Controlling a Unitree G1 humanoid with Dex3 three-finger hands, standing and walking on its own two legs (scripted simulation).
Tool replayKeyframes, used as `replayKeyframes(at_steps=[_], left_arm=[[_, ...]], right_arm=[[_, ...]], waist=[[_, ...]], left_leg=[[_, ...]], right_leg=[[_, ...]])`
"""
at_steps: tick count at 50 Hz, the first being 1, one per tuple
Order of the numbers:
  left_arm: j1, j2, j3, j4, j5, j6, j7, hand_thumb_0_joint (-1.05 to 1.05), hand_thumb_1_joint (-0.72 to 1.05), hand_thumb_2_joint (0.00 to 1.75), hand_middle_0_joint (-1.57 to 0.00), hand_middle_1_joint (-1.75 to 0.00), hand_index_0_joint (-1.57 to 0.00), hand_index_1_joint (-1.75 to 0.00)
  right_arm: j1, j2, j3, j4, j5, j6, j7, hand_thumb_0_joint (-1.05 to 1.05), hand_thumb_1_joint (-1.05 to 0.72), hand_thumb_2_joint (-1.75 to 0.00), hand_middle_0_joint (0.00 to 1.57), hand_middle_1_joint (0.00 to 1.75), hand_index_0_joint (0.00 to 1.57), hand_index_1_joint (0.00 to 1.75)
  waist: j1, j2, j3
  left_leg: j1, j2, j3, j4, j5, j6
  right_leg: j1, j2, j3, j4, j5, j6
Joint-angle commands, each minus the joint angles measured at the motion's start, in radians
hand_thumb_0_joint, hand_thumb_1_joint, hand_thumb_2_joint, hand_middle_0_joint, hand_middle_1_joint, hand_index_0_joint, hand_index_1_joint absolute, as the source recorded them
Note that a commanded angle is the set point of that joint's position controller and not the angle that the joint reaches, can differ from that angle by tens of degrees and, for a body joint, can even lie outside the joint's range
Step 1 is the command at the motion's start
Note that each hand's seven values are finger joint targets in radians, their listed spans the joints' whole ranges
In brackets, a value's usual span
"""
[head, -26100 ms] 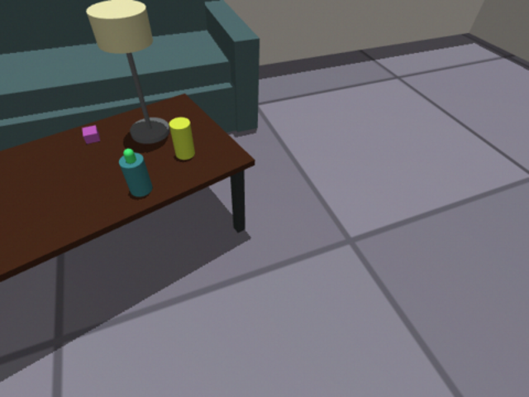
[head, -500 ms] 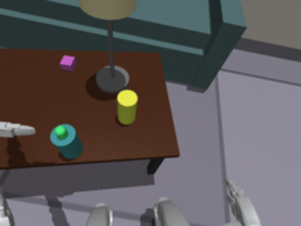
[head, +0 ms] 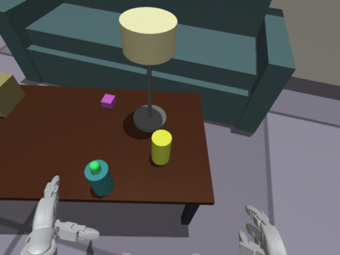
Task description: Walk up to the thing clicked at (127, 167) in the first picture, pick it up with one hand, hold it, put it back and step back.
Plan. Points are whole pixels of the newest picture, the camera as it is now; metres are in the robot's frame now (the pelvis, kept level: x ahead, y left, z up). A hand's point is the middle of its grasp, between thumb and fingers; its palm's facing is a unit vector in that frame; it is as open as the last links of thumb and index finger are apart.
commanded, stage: home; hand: left
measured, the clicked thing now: (99, 175) +0.40 +0.21 -0.19
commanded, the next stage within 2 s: none
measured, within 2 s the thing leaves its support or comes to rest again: neither
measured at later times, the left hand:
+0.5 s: hand (86, 251) +0.16 +0.17 -0.06, palm faces +0.12 -0.96 -0.25, open 17.2 cm
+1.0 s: hand (85, 250) +0.16 +0.17 -0.06, palm faces +0.13 -0.96 -0.24, open 17.1 cm
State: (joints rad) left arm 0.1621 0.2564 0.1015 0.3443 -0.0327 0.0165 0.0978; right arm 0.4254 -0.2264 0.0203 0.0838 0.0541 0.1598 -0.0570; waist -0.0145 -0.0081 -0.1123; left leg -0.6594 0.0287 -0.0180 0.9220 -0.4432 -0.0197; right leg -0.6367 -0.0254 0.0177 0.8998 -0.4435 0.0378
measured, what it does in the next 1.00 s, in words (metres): stands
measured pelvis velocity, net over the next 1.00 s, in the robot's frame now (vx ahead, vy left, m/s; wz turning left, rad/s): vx -0.01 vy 0.00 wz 0.00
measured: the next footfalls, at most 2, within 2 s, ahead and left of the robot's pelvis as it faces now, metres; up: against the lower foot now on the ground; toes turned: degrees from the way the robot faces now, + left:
none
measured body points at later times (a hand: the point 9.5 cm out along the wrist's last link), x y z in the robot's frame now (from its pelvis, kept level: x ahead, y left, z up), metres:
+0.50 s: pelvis -0.02 -0.01 -0.01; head +0.00 -0.01 +0.44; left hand +0.15 +0.22 -0.04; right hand +0.14 -0.24 -0.04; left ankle +0.01 +0.13 -0.69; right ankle +0.00 -0.15 -0.69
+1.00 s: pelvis -0.01 +0.00 -0.01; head +0.01 +0.00 +0.44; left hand +0.15 +0.22 -0.04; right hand +0.15 -0.23 -0.04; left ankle +0.01 +0.13 -0.69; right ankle +0.00 -0.15 -0.69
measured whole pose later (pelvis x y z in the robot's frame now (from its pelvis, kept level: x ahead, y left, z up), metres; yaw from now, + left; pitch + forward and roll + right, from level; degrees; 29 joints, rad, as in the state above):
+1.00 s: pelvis -0.01 +0.00 -0.01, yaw +0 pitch +8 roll +0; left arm 0.45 0.20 -0.02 0.10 -0.03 0.02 0.11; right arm 0.47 -0.20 0.00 0.03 0.03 0.13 -0.09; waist 0.00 0.00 -0.13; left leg -0.67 0.02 -0.01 0.98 -0.46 -0.02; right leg -0.66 -0.03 0.03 0.98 -0.47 0.04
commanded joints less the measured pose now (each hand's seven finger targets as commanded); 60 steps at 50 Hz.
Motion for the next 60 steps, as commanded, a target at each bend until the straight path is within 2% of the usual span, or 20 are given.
replayKeyframes(at_steps=[1,3,5,8,11,15,17,19,21,22,26,28,29,31,37,39,42,44,45,60], left_arm=[[0.061,0.100,-0.005,-0.309,-0.004,-0.059,0.021,0.00,-0.49,0.09,-0.06,-0.06,-0.06,-0.07],[0.123,0.096,-0.019,-0.377,-0.003,-0.059,0.020,0.00,-0.49,0.09,-0.06,-0.07,-0.06,-0.07],[0.195,0.041,-0.066,-0.340,-0.001,-0.048,0.015,0.00,-0.50,0.09,-0.06,-0.06,-0.06,-0.06],[0.155,0.103,-0.022,-0.461,0.001,-0.062,0.017,0.00,-0.49,0.09,-0.06,-0.06,-0.06,-0.06],[0.226,0.046,-0.065,-0.384,0.004,-0.055,0.011,0.00,-0.50,0.08,-0.05,-0.06,-0.05,-0.06],[0.171,0.099,-0.026,-0.455,0.010,-0.069,0.018,0.00,-0.52,0.08,-0.05,-0.06,-0.05,-0.06],[0.231,0.029,-0.083,-0.374,0.009,-0.060,0.015,0.00,-0.52,0.08,-0.05,-0.06,-0.05,-0.06],[0.221,0.062,-0.053,-0.419,0.009,-0.067,0.019,0.00,-0.52,0.07,-0.05,-0.06,-0.05,-0.06],[0.293,0.011,-0.089,-0.343,0.011,-0.054,0.015,0.00,-0.51,0.08,-0.05,-0.06,-0.05,-0.06],[0.233,0.046,-0.072,-0.435,0.008,-0.063,0.017,0.00,-0.49,0.09,-0.06,-0.06,-0.06,-0.06],[0.250,0.052,-0.060,-0.397,0.009,-0.065,0.021,0.00,-0.49,0.09,-0.06,-0.06,-0.06,-0.06],[0.264,0.030,-0.074,-0.381,0.009,-0.065,0.021,0.00,-0.49,0.09,-0.06,-0.06,-0.06,-0.06],[0.207,0.078,-0.040,-0.474,0.006,-0.075,0.024,0.00,-0.48,0.10,-0.06,-0.07,-0.06,-0.07],[0.278,0.040,-0.064,-0.368,0.010,-0.066,0.021,0.00,-0.50,0.09,-0.05,-0.06,-0.05,-0.06],[0.222,0.061,-0.061,-0.463,0.006,-0.076,0.023,0.00,-0.50,0.09,-0.05,-0.06,-0.05,-0.06],[0.280,0.027,-0.075,-0.392,0.010,-0.066,0.020,0.00,-0.51,0.08,-0.05,-0.06,-0.05,-0.06],[0.248,0.057,-0.055,-0.446,0.010,-0.070,0.022,0.00,-0.49,0.09,-0.06,-0.06,-0.06,-0.06],[0.282,0.023,-0.079,-0.399,0.012,-0.061,0.020,0.00,-0.51,0.08,-0.05,-0.06,-0.05,-0.06],[0.226,0.060,-0.059,-0.479,0.007,-0.068,0.024,0.00,-0.49,0.09,-0.05,-0.06,-0.06,-0.06],[0.276,0.041,-0.062,-0.439,0.010,-0.058,0.016,0.00,-0.49,0.09,-0.05,-0.06,-0.05,-0.06]], right_arm=[[-0.021,-0.088,-0.057,-0.175,-0.007,-0.067,-0.032,0.00,-0.81,-0.85,0.19,0.29,0.19,0.29],[-0.017,-0.085,-0.064,-0.174,-0.011,-0.070,-0.037,0.00,-0.83,-0.86,0.19,0.29,0.19,0.29],[-0.015,-0.094,-0.079,-0.191,-0.012,-0.072,-0.038,0.00,-0.88,-0.90,0.20,0.30,0.20,0.30],[0.005,-0.088,-0.081,-0.194,-0.013,-0.070,-0.045,0.00,-0.89,-0.90,0.20,0.30,0.20,0.30],[-0.002,-0.084,-0.082,-0.217,-0.017,-0.077,-0.050,0.00,-0.89,-0.90,0.20,0.30,0.20,0.30],[0.008,-0.070,-0.070,-0.228,-0.021,-0.076,-0.056,0.00,-0.89,-0.90,0.20,0.30,0.20,0.30],[-0.002,-0.073,-0.073,-0.238,-0.023,-0.086,-0.055,0.00,-0.89,-0.90,0.20,0.30,0.20,0.30],[0.006,-0.062,-0.060,-0.228,-0.024,-0.086,-0.056,0.00,-0.89,-0.90,0.20,0.30,0.20,0.30],[-0.004,-0.079,-0.072,-0.249,-0.026,-0.092,-0.053,0.00,-0.89,-0.90,0.20,0.30,0.20,0.30],[0.005,-0.071,-0.068,-0.233,-0.024,-0.090,-0.051,0.00,-0.89,-0.90,0.20,0.30,0.20,0.30],[-0.020,-0.072,-0.071,-0.241,-0.022,-0.089,-0.050,0.00,-0.90,-0.90,0.20,0.30,0.20,0.30],[-0.010,-0.079,-0.082,-0.258,-0.023,-0.090,-0.050,0.00,-0.90,-0.90,0.20,0.30,0.20,0.30],[-0.003,-0.069,-0.069,-0.233,-0.022,-0.087,-0.050,0.00,-0.90,-0.90,0.20,0.30,0.20,0.30],[-0.018,-0.077,-0.076,-0.256,-0.022,-0.088,-0.051,0.00,-0.90,-0.90,0.20,0.30,0.20,0.30],[0.012,-0.067,-0.072,-0.242,-0.020,-0.090,-0.051,0.00,-0.90,-0.90,0.20,0.30,0.20,0.30],[0.010,-0.071,-0.080,-0.260,-0.022,-0.095,-0.050,0.00,-0.90,-0.90,0.20,0.30,0.20,0.30],[0.020,-0.064,-0.072,-0.235,-0.023,-0.089,-0.050,0.00,-0.90,-0.90,0.20,0.30,0.20,0.30],[0.015,-0.075,-0.082,-0.259,-0.023,-0.092,-0.049,0.00,-0.90,-0.90,0.20,0.30,0.20,0.30],[0.012,-0.072,-0.078,-0.242,-0.020,-0.091,-0.049,0.00,-0.90,-0.90,0.20,0.30,0.20,0.30],[0.023,-0.074,-0.083,-0.250,-0.023,-0.087,-0.047,0.00,-0.90,-0.90,0.20,0.30,0.20,0.30]], waist=[[0.011,0.042,-0.175],[0.015,0.036,-0.177],[-0.003,-0.005,-0.118],[0.003,-0.002,-0.128],[-0.006,-0.030,-0.060],[0.006,0.006,-0.093],[0.002,-0.023,-0.057],[0.020,0.002,-0.074],[0.018,-0.029,-0.073],[0.022,0.012,-0.090],[0.028,-0.019,-0.041],[0.018,-0.023,-0.061],[0.031,0.025,-0.077],[0.028,-0.032,-0.042],[0.019,0.006,-0.073],[0.013,-0.030,-0.073],[0.026,0.025,-0.101],[0.018,-0.028,-0.080],[0.024,0.018,-0.078],[0.020,-0.009,-0.096]], left_leg=[[0.146,-0.023,0.047,-0.142,0.249,0.013],[0.141,-0.025,0.053,-0.131,0.248,0.015],[0.116,-0.023,0.051,-0.136,0.216,0.019],[0.111,-0.028,0.059,-0.127,0.181,0.025],[0.083,-0.033,0.068,-0.126,0.126,0.029],[0.086,-0.039,0.072,-0.120,0.113,0.028],[0.079,-0.034,0.067,-0.129,0.096,0.028],[0.073,-0.037,0.068,-0.128,0.079,0.025],[0.067,-0.035,0.066,-0.125,0.094,0.027],[0.078,-0.033,0.063,-0.131,0.094,0.023],[0.041,-0.032,0.060,-0.146,0.016,0.025],[0.052,-0.029,0.058,-0.144,0.043,0.024],[0.056,-0.031,0.061,-0.142,0.043,0.021],[0.039,-0.030,0.059,-0.143,0.028,0.024],[0.055,-0.032,0.061,-0.134,0.038,0.022],[0.050,-0.032,0.063,-0.122,0.054,0.024],[0.069,-0.030,0.059,-0.122,0.101,0.017],[0.059,-0.026,0.053,-0.122,0.106,0.020],[0.056,-0.029,0.056,-0.127,0.087,0.019],[0.071,-0.026,0.054,-0.108,0.149,0.017]], right_leg=[[0.109,0.025,-0.051,-0.111,0.250,-0.040],[0.107,0.022,-0.048,-0.112,0.253,-0.037],[0.077,0.026,-0.056,-0.114,0.223,-0.036],[0.074,0.018,-0.045,-0.120,0.196,-0.031],[0.039,0.017,-0.042,-0.134,0.145,-0.025],[0.049,0.010,-0.032,-0.131,0.128,-0.028],[0.038,0.015,-0.041,-0.128,0.109,-0.028],[0.039,0.012,-0.040,-0.128,0.086,-0.031],[0.048,0.016,-0.042,-0.122,0.100,-0.030],[0.048,0.016,-0.043,-0.114,0.100,-0.034],[0.027,0.019,-0.047,-0.127,0.018,-0.033],[0.031,0.024,-0.047,-0.116,0.045,-0.034],[0.035,0.019,-0.043,-0.114,0.044,-0.038],[0.019,0.024,-0.047,-0.118,0.026,-0.033],[0.018,0.020,-0.042,-0.112,0.040,-0.035],[0.019,0.022,-0.041,-0.111,0.056,-0.032],[0.029,0.023,-0.045,-0.089,0.096,-0.038],[0.027,0.027,-0.050,-0.087,0.102,-0.035],[0.024,0.023,-0.046,-0.092,0.088,-0.038],[0.036,0.024,-0.048,-0.080,0.144,-0.034]])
